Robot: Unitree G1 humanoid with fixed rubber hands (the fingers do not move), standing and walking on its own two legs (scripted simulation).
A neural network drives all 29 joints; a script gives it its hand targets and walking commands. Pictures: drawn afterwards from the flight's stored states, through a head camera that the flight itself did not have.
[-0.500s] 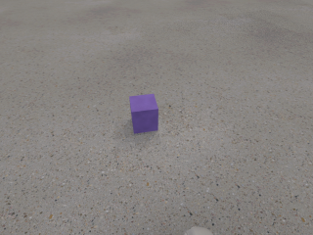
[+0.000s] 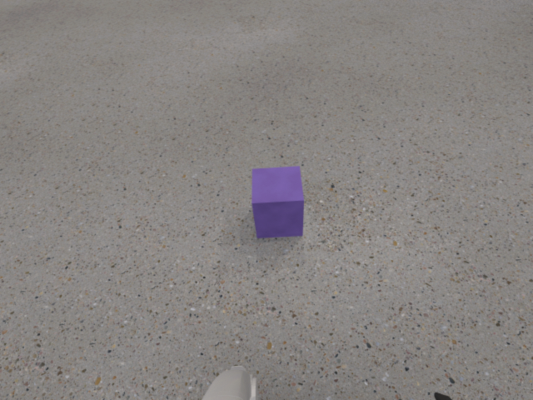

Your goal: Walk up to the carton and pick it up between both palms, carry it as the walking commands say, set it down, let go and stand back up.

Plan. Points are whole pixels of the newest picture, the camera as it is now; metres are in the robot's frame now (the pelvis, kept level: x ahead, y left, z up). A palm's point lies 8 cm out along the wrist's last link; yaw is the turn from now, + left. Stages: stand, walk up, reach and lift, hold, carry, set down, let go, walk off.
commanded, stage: walk up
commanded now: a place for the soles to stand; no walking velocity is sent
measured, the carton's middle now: (277, 202) +1.00 +0.07 -0.64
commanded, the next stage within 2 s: none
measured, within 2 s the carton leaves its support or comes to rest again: neither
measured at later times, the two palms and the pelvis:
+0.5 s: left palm (159, 355) +0.22 +0.24 -0.14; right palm (465, 387) +0.19 -0.28 -0.16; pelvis +0.18 -0.02 -0.03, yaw -2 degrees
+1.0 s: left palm (145, 290) +0.35 +0.31 -0.15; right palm (390, 268) +0.39 -0.19 -0.11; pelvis +0.34 +0.06 -0.01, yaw -1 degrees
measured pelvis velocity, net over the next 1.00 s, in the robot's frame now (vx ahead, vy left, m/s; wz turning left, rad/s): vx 0.34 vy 0.06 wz -0.01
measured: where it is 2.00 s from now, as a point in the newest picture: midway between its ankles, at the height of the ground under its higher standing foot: (277, 333)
